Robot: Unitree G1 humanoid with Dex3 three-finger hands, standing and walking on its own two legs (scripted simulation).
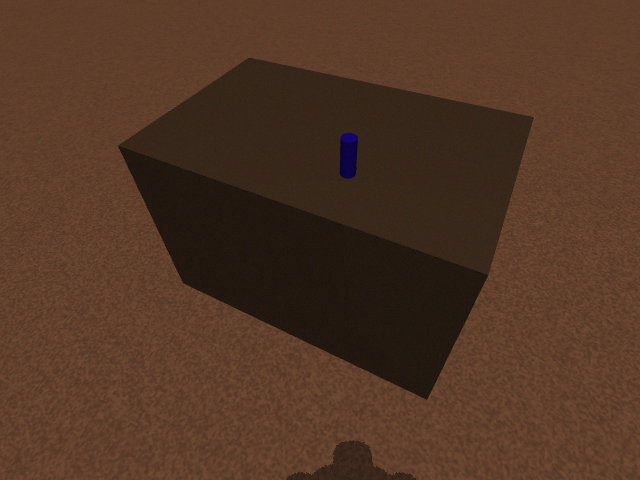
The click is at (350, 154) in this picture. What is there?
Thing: slim round
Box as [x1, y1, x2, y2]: [340, 133, 357, 178]
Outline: 345,133 341,136 340,141 340,175 349,178 355,174 357,136 352,133
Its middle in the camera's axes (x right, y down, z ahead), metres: +0.08 -0.19 +0.93
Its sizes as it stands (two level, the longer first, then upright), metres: 0.040 0.040 0.104
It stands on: a support 0.65 m high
